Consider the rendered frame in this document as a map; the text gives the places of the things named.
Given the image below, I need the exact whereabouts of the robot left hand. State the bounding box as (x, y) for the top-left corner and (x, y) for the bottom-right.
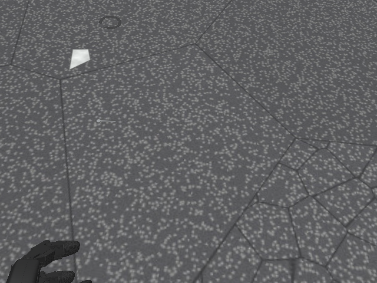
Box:
(6, 240), (92, 283)

